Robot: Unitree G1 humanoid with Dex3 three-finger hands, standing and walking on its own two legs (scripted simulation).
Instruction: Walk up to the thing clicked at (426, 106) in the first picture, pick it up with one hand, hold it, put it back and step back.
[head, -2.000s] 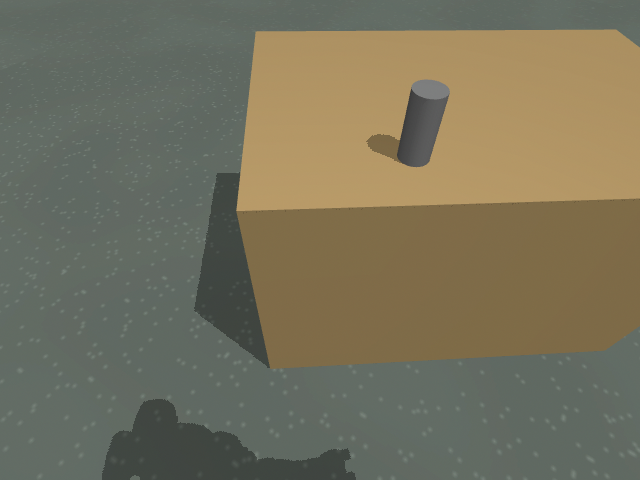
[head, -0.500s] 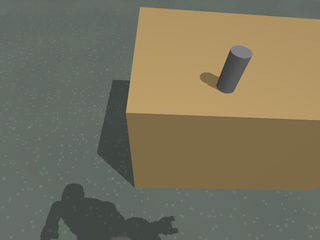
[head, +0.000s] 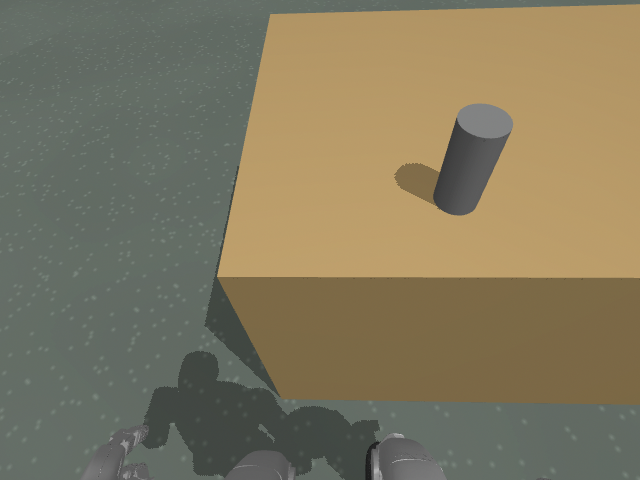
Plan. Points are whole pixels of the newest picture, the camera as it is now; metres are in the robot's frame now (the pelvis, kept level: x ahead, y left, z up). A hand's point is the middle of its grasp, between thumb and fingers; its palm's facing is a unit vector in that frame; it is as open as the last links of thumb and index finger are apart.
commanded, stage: walk up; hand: right
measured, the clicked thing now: (468, 163) +0.49 -0.20 +0.07
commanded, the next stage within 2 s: stand in 1.86 s
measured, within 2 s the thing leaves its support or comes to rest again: neither
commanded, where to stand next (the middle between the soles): +0.05 +0.02 m, yaw -2 degrees
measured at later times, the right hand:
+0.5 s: hand out of the picture +0.09 -0.26 -0.14, palm faces -0.05 +0.91 -0.41, open 7.4 cm
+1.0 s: hand out of the picture +0.08 -0.23 -0.12, palm faces -0.01 +0.95 -0.33, open 7.4 cm
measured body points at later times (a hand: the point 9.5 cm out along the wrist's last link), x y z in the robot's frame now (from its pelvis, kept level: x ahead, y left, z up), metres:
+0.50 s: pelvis +0.00 +0.02 +0.00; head +0.06 +0.02 +0.45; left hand +0.08 +0.33 -0.12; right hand +0.10 -0.31 -0.11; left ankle +0.00 +0.13 -0.72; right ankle +0.00 -0.11 -0.72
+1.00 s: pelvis -0.02 +0.02 +0.03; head -0.01 +0.02 +0.48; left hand +0.08 +0.32 -0.10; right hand +0.08 -0.28 -0.10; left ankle +0.00 +0.14 -0.72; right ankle +0.00 -0.11 -0.72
